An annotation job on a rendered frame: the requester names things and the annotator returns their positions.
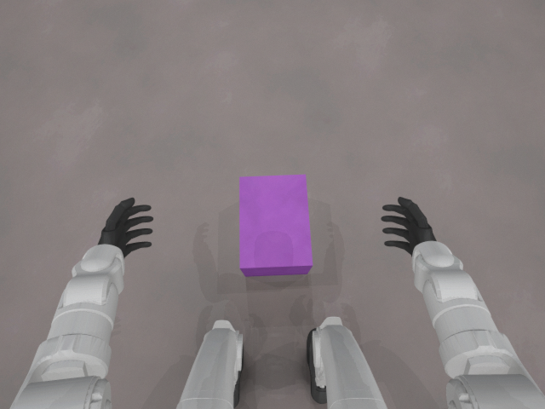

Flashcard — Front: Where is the robot left thigh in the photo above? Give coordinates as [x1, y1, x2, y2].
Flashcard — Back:
[176, 328, 243, 409]

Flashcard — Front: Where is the left robot upper arm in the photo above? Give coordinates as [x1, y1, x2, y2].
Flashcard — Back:
[14, 376, 112, 409]

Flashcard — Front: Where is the right robot forearm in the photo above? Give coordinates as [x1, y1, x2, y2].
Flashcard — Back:
[412, 241, 545, 401]

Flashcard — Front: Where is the robot left hand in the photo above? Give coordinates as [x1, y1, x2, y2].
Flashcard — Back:
[98, 198, 153, 258]

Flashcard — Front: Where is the right robot upper arm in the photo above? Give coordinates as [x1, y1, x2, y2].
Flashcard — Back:
[446, 374, 545, 409]

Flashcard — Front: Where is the robot right hand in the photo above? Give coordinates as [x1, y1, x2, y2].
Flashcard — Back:
[381, 197, 437, 256]

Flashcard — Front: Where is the left robot forearm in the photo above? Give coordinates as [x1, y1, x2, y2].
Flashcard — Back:
[9, 245, 125, 409]

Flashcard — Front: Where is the robot right foot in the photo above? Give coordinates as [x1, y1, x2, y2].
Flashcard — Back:
[307, 328, 327, 404]

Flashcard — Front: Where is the carton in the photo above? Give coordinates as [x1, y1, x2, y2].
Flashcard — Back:
[239, 175, 313, 277]

